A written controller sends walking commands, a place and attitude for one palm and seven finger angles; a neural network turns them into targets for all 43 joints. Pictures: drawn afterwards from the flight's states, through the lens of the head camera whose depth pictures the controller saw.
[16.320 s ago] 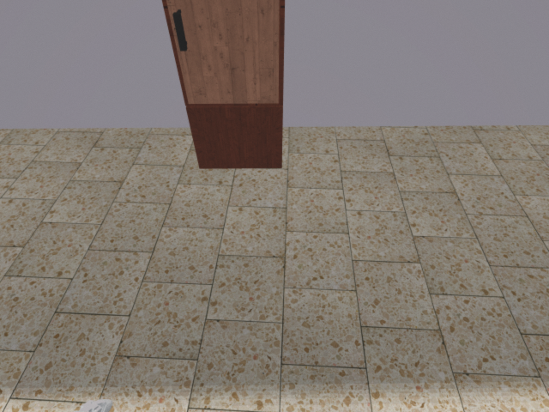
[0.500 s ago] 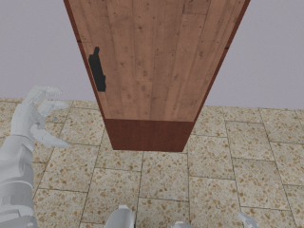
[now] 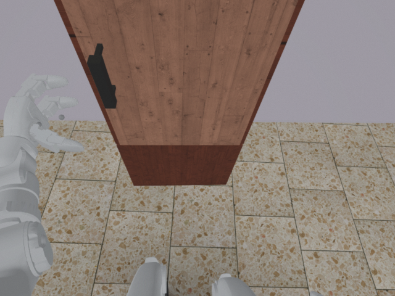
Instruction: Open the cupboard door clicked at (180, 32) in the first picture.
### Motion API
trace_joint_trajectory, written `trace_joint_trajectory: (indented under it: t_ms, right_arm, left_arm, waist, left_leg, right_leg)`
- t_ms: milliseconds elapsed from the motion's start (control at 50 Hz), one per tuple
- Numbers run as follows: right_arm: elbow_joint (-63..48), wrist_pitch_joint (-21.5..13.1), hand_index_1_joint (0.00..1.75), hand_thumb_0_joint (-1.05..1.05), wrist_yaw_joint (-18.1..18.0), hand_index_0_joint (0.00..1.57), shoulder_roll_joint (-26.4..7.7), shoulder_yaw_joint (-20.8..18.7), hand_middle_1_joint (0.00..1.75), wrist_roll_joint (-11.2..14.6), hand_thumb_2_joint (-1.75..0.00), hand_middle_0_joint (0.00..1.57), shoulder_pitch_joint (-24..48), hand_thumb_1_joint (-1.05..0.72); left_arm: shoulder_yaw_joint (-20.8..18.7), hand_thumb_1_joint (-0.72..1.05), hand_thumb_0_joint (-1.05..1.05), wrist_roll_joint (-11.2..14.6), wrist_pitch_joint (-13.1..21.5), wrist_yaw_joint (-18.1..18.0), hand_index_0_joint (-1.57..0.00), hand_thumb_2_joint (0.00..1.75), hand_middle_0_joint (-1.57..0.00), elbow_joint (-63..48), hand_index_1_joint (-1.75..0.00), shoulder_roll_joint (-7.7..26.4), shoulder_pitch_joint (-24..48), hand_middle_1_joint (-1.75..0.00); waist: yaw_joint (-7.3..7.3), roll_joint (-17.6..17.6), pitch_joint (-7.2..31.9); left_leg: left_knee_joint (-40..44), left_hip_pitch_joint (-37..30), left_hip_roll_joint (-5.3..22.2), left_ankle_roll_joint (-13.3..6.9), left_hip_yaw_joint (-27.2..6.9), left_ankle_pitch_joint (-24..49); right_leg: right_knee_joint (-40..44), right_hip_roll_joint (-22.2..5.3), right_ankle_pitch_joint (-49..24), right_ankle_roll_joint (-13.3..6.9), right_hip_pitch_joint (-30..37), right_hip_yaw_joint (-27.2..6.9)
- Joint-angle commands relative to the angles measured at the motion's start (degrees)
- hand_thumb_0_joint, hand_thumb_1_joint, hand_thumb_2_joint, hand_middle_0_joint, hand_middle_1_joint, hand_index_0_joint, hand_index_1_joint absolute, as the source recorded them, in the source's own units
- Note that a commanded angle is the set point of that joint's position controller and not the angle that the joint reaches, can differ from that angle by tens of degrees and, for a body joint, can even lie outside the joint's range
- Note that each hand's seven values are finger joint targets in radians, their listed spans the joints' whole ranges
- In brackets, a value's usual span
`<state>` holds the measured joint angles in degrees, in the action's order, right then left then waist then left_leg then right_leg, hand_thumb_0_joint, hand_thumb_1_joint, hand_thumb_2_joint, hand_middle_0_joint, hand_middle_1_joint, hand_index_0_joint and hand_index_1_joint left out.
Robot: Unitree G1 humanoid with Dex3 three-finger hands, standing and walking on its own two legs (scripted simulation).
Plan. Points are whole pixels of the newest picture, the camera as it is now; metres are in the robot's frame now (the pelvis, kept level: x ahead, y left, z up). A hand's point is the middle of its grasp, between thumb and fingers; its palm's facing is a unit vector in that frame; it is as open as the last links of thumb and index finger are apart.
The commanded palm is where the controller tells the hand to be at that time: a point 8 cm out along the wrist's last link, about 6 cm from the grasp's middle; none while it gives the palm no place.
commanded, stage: move the hooked fingers beside the handle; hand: left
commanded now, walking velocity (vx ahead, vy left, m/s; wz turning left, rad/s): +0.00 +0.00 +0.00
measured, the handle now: (105, 77) +0.56 +0.21 +0.07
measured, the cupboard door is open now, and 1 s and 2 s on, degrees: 0 0 0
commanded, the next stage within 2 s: slide the fingers in behind the handle in 1.32 s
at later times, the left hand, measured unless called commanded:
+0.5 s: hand (70, 91) +0.51 +0.26 +0.08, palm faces +0.03 -1.00 +0.00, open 14.0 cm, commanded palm +0.49 +0.30 +0.07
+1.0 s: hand (63, 96) +0.50 +0.28 +0.08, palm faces +0.03 -1.00 +0.01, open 14.0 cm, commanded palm +0.49 +0.31 +0.07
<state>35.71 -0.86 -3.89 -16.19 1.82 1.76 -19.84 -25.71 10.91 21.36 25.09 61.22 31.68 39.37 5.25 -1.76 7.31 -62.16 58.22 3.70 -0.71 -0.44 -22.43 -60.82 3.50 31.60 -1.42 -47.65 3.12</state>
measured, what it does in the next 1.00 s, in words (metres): stands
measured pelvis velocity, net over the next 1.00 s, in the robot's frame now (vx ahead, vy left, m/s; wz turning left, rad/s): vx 0.01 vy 0.02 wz -0.02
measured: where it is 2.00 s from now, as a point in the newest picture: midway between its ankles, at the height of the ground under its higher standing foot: outside the picture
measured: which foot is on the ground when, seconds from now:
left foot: down 0.00-1.00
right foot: down 0.00-1.00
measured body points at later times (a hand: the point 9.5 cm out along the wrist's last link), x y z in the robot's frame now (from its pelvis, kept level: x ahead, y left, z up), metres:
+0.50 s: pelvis +0.00 +0.01 -0.01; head +0.13 +0.04 +0.42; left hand +0.50 +0.32 +0.09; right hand +0.00 -0.27 -0.11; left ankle +0.07 +0.11 -0.66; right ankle -0.02 -0.11 -0.66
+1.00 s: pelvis +0.01 +0.02 -0.01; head +0.13 +0.06 +0.42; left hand +0.49 +0.33 +0.08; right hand +0.02 -0.25 -0.11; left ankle +0.07 +0.11 -0.66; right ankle -0.02 -0.11 -0.66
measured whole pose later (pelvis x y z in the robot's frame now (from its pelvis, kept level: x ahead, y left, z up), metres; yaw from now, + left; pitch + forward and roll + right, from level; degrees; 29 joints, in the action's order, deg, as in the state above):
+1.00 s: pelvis +0.01 +0.02 -0.01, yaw -1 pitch +23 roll -6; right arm 36.4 3.9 -2.4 -15.7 2.4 0.5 -21.2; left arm -26.5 7.5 21.1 23.5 68.2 36.7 50.3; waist 8.3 -1.6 7.5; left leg -64.9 64.1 3.9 -2.1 -1.0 -23.8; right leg -60.7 3.9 31.5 0.0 -52.1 3.4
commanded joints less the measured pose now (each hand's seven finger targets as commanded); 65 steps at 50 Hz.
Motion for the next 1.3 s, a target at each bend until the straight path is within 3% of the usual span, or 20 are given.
trace_joint_trajectory:
  t_ms: [0, 60, 100, 260, 320, 460, 500, 520, 600, 620, 660, 720, 820, 900, 960, 1060, 1080, 1120, 1160, 1280]
  right_arm:
    - [-3.9, -0.5, 0.3, 0.0, -0.5, 0.2, -9.7, -4.0, 0.3, -0.1, -0.9, 0.2, -6.4, -0.9]
    - [-3.5, 0.0, 0.3, 0.0, -0.5, 0.2, -9.8, -3.8, 0.3, -0.1, -0.9, 0.2, -7.1, -0.9]
    - [-3.5, 0.5, 0.3, 0.0, -0.5, 0.2, -10.1, -3.9, 0.3, -0.2, -0.9, 0.2, -7.6, -0.9]
    - [-2.3, 1.2, 0.3, 0.0, -0.6, 0.2, -10.6, -3.4, 0.3, -0.4, -0.9, 0.2, -9.2, -0.9]
    - [-2.1, 1.4, 0.3, 0.0, -0.4, 0.2, -10.7, -3.5, 0.3, -0.7, -0.9, 0.2, -10.2, -0.9]
    - [-1.9, 2.6, 0.3, 0.0, -0.1, 0.2, -11.1, -3.1, 0.3, -1.0, -0.9, 0.2, -11.8, -0.9]
    - [-1.8, 2.7, 0.3, 0.0, 0.1, 0.2, -10.9, -3.1, 0.3, -1.1, -0.9, 0.2, -12.0, -0.9]
    - [-1.9, 3.0, 0.3, 0.0, 0.3, 0.2, -11.1, -3.3, 0.3, -1.4, -0.9, 0.2, -12.6, -0.9]
    - [-2.9, 3.7, 0.3, 0.0, 0.8, 0.2, -11.1, -3.6, 0.3, -1.4, -0.9, 0.2, -12.4, -0.9]
    - [-3.1, 3.9, 0.3, 0.0, 1.0, 0.2, -10.9, -3.6, 0.3, -1.2, -0.9, 0.2, -12.2, -0.9]
    - [-3.3, 4.1, 0.3, 0.0, 1.1, 0.2, -11.0, -3.8, 0.3, -1.4, -0.9, 0.2, -12.4, -0.9]
    - [-3.0, 4.3, 0.3, 0.0, 1.0, 0.2, -11.0, -3.8, 0.3, -1.2, -0.9, 0.2, -11.8, -0.9]
    - [-1.7, 4.1, 0.3, 0.0, 0.8, 0.2, -10.8, -4.0, 0.3, -1.4, -0.9, 0.2, -11.5, -0.9]
    - [-1.3, 4.2, 0.3, 0.0, 0.7, 0.2, -10.9, -3.8, 0.3, -1.3, -0.9, 0.2, -11.2, -0.9]
    - [-1.8, 4.1, 0.3, 0.0, 0.7, 0.2, -11.2, -3.6, 0.3, -1.5, -0.9, 0.2, -11.1, -0.9]
    - [-2.1, 3.9, 0.3, 0.0, 0.9, 0.2, -10.8, -3.4, 0.3, -1.7, -0.9, 0.2, -10.7, -0.9]
    - [-2.1, 4.0, 0.3, 0.0, 0.8, 0.2, -11.2, -3.4, 0.3, -1.7, -0.9, 0.2, -10.5, -0.9]
    - [-2.3, 4.0, 0.3, 0.0, 1.0, 0.2, -10.9, -3.5, 0.3, -1.6, -0.9, 0.2, -10.5, -0.9]
    - [-2.3, 3.9, 0.3, 0.0, 0.9, 0.2, -10.9, -3.5, 0.3, -1.8, -0.9, 0.2, -10.9, -0.9]
    - [-2.5, 4.3, 0.3, 0.0, 0.9, 0.2, -11.0, -3.0, 0.3, -1.5, -0.9, 0.2, -10.9, -0.9]
  left_arm:
    - [-3.5, -0.5, 0.0, 0.9, 4.2, 0.2, -0.3, 0.3, -0.3, -9.7, -1.2, 18.3, 22.4, -1.2]
    - [-2.8, -0.5, 0.0, 0.5, 3.8, 0.1, -0.3, 0.3, -0.3, -8.9, -1.2, 18.7, 27.0, -1.2]
    - [-4.4, -0.5, 0.0, 0.2, 3.6, 0.0, -0.3, 0.3, -0.3, -7.8, -1.2, 20.8, 25.4, -1.2]
    - [-3.1, -0.5, 0.0, -1.5, 3.1, -0.9, -0.3, 0.3, -0.3, -3.7, -1.2, 22.3, 33.7, -1.2]
    - [-3.5, -0.5, 0.0, -2.2, 3.5, -1.2, -0.3, 0.3, -0.3, -5.3, -1.2, 23.3, 34.8, -1.2]
    - [-5.0, -0.5, 0.0, -3.2, 1.7, -1.9, -0.3, 0.3, -0.3, -1.4, -1.2, 26.0, 36.8, -1.2]
    - [-3.5, -0.5, 0.0, -3.9, 1.8, -2.1, -0.3, 0.3, -0.3, -2.9, -1.2, 25.1, 39.0, -1.2]
    - [-5.5, -0.5, 0.0, -4.1, 2.1, -2.3, -0.3, 0.3, -0.3, -3.3, -1.2, 26.9, 37.3, -1.2]
    - [-6.6, -0.5, 0.0, -3.1, 2.2, -1.4, -0.3, 0.3, -0.3, -3.8, -1.2, 26.3, 31.0, -1.2]
    - [-5.1, -0.5, 0.0, -2.9, 1.8, -1.1, -0.3, 0.3, -0.3, -3.6, -1.2, 24.2, 30.6, -1.2]
    - [-6.8, -0.5, 0.0, -2.5, 2.2, -1.0, -0.3, 0.3, -0.3, -5.6, -1.2, 25.5, 30.1, -1.2]
    - [-6.3, -0.5, 0.0, -2.2, 2.5, -0.9, -0.3, 0.3, -0.3, -5.2, -1.2, 24.7, 30.9, -1.2]
    - [-3.1, -0.5, 0.0, -2.0, 4.5, -0.9, -0.3, 0.3, -0.3, -8.2, -1.2, 20.9, 34.4, -1.2]
    - [-1.1, -0.5, 0.0, -1.9, 3.0, -1.1, -0.3, 0.3, -0.3, -4.1, -1.2, 18.6, 34.5, -1.2]
    - [-2.5, -0.5, 0.0, -2.2, 3.1, -1.7, -0.3, 0.3, -0.3, -5.3, -1.2, 20.9, 35.4, -1.2]
    - [-1.4, -0.5, 0.0, -2.8, 4.0, -3.3, -0.3, 0.3, -0.3, -5.2, -1.2, 19.5, 38.0, -1.2]
    - [-2.9, -0.5, 0.0, -3.2, 4.0, -3.6, -0.3, 0.3, -0.3, -4.6, -1.2, 21.8, 37.4, -1.2]
    - [-0.5, -0.5, 0.0, -3.4, 3.6, -3.6, -0.3, 0.3, -0.3, -4.7, -1.2, 18.8, 37.7, -1.2]
    - [-1.3, -0.5, 0.0, -3.3, 3.9, -3.8, -0.3, 0.3, -0.3, -5.8, -1.2, 19.6, 38.4, -1.2]
    - [-3.1, -0.5, 0.0, -3.9, 2.7, -3.9, -0.3, 0.3, -0.3, -3.1, -1.2, 22.9, 36.8, -1.2]
  waist:
    - [0.24, -5.6, 24.1]
    - [1.49, -5.5, 22.6]
    - [0.73, -5.9, 24.7]
    - [3.73, -6.4, 21.7]
    - [2.99, -10.2, 26.6]
    - [4.12, -7.2, 25.4]
    - [4.38, -10.9, 27.4]
    - [3.24, -11.1, 28.5]
    - [2.22, -9.0, 29.2]
    - [2.74, -9.0, 28.1]
    - [1.95, -9.8, 28.9]
    - [3.02, -8.0, 25.9]
    - [3.81, -12.4, 27.1]
    - [4.82, -9.8, 23.7]
    - [3.8, -11.6, 25.1]
    - [4.64, -11.1, 24.8]
    - [4.14, -11.2, 25.5]
    - [4.69, -11.3, 25.6]
    - [4.29, -12.7, 27.0]
    - [4.25, -9.3, 25.7]
  left_leg:
    - [4.4, -26.8, -1.2, -1.7, -2.8, 14.8]
    - [3.9, -25.3, -1.2, -2.1, -3.0, 13.7]
    - [3.6, -25.1, -1.2, -1.9, -2.6, 14.8]
    - [2.4, -22.5, -0.7, -2.2, -3.3, 11.7]
    - [2.3, -27.3, -0.4, -1.7, -3.9, 15.3]
    - [1.5, -24.8, -0.2, -2.1, -4.0, 16.8]
    - [1.1, -27.0, 0.0, -1.7, -4.1, 18.4]
    - [1.3, -28.2, 0.1, -1.4, -4.5, 19.5]
    - [1.8, -28.3, 0.0, -1.5, -4.0, 21.9]
    - [2.0, -28.2, -0.2, -1.6, -3.7, 21.3]
    - [2.1, -29.3, -0.3, -1.6, -3.9, 22.6]
    - [2.3, -27.6, -0.2, -1.7, -3.8, 19.3]
    - [3.1, -34.2, 0.4, -0.9, -5.7, 19.7]
    - [3.5, -32.1, 0.3, -1.1, -6.1, 17.0]
    - [3.6, -32.5, 0.1, -0.9, -6.4, 16.9]
    - [3.1, -32.2, 0.3, -0.8, -7.0, 15.8]
    - [3.2, -32.2, 0.5, -0.7, -7.0, 15.6]
    - [3.3, -32.7, 0.4, -0.7, -7.0, 15.4]
    - [3.1, -33.6, 0.4, -0.7, -7.1, 16.8]
    - [2.2, -27.9, 0.1, -1.3, -5.5, 15.5]
  right_leg:
    - [8.6, 0.4, -18.7, 0.3, -1.6, -2.8]
    - [8.5, 0.7, -17.6, 0.3, -2.9, -2.7]
    - [8.3, 0.5, -19.1, 0.4, -1.5, -3.1]
    - [8.2, 1.0, -14.7, 0.5, -6.6, -2.8]
    - [7.5, 0.9, -16.3, 0.2, -7.3, -2.3]
    - [7.2, 1.3, -17.9, 0.4, -7.2, -1.9]
    - [6.8, 1.2, -18.4, 0.3, -8.8, -1.7]
    - [6.5, 1.3, -18.6, 0.1, -8.2, -1.4]
    - [6.7, 1.6, -21.8, 0.2, -5.5, -1.2]
    - [7.0, 1.7, -21.6, 0.3, -6.0, -1.0]
    - [6.8, 1.8, -22.2, 0.0, -5.4, -1.0]
    - [7.6, 1.8, -20.0, 0.3, -6.5, -1.0]
    - [7.6, 1.8, -16.6, -0.3, -11.4, -0.2]
    - [8.1, 1.5, -14.9, -0.2, -12.6, 0.0]
    - [7.5, 1.4, -14.3, -0.6, -12.3, 0.0]
    - [6.9, 1.4, -13.5, -0.5, -13.8, 0.1]
    - [6.9, 1.4, -13.3, -0.4, -13.5, 0.0]
    - [6.9, 1.3, -13.2, -0.3, -14.0, 0.1]
    - [6.6, 1.3, -13.8, -0.6, -13.6, 0.1]
    - [6.8, 1.4, -14.6, 0.0, -10.8, -0.6]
